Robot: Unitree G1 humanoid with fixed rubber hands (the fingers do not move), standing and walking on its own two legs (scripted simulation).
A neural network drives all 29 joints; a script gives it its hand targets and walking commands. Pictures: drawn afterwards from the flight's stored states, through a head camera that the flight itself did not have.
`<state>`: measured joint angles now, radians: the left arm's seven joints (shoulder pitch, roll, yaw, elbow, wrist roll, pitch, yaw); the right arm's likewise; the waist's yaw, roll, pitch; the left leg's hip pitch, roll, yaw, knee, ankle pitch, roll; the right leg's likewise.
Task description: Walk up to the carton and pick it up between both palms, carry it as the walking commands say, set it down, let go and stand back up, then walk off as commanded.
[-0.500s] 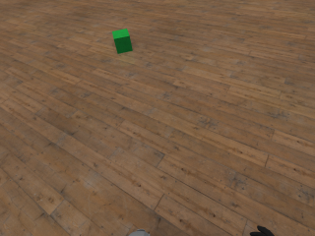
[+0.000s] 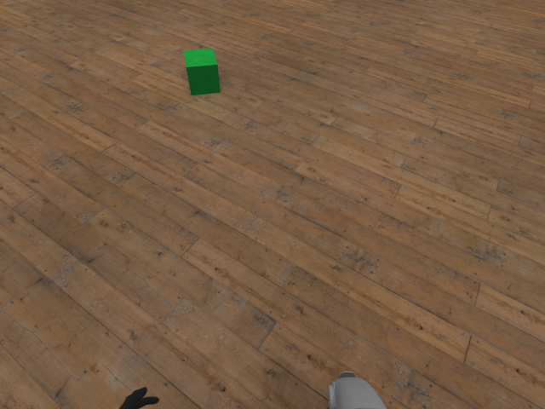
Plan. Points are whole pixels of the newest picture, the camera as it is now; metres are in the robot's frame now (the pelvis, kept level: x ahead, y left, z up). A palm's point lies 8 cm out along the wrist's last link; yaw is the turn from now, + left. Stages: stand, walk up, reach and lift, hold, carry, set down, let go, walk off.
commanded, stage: walk up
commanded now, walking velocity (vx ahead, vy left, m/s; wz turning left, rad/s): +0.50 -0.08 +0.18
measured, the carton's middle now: (202, 71) +2.31 +0.28 -0.68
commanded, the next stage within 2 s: none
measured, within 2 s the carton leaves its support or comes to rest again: neither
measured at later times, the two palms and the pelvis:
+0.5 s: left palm (142, 404) +0.20 +0.21 -0.12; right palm (404, 281) +0.37 -0.28 -0.14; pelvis +0.27 -0.04 +0.00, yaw +3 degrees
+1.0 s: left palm (135, 202) +0.62 +0.29 -0.13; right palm (359, 247) +0.45 -0.20 -0.12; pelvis +0.50 +0.05 +0.00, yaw +3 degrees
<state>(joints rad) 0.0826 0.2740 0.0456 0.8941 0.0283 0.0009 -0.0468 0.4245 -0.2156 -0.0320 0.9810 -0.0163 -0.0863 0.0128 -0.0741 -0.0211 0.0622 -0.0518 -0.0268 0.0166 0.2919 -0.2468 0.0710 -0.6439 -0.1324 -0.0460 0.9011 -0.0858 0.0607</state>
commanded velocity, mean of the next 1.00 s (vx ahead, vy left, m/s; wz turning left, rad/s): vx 0.49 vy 0.03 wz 0.08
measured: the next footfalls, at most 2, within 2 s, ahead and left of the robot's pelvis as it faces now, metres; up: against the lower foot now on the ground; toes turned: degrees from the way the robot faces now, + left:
right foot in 0.22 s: +0.28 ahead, -0.16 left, +0.00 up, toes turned -5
left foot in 0.68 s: +0.49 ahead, +0.15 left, +0.00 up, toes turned +11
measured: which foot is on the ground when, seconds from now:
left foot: down 0.00-0.20, up 0.22-0.66, down 0.68-1.00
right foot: up 0.00-0.20, down 0.22-0.68, up 0.70-1.00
